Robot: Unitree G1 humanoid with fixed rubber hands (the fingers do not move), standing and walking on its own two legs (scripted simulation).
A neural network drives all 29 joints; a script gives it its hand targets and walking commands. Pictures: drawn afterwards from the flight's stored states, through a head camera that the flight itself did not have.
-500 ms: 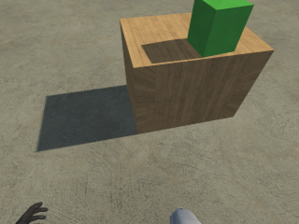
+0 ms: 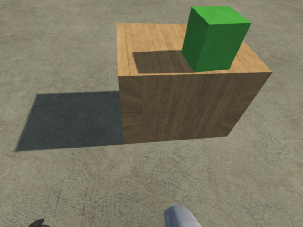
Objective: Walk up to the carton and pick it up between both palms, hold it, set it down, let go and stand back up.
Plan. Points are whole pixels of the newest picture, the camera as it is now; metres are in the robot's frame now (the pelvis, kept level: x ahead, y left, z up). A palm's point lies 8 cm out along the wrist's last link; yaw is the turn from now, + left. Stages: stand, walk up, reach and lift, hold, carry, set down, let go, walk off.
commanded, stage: walk up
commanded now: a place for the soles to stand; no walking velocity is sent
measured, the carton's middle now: (211, 39) +0.96 -0.32 +0.03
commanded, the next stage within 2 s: none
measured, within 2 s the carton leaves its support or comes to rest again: neither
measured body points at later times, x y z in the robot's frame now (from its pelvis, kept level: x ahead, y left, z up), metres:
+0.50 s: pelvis +0.08 -0.18 -0.01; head +0.09 -0.16 +0.44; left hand +0.13 +0.16 -0.10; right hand +0.16 -0.52 -0.09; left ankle +0.13 -0.09 -0.72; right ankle +0.10 -0.25 -0.71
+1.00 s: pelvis +0.13 -0.28 -0.01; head +0.16 -0.30 +0.44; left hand +0.17 +0.07 -0.08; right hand +0.26 -0.60 -0.13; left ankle +0.13 -0.12 -0.70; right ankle +0.18 -0.37 -0.71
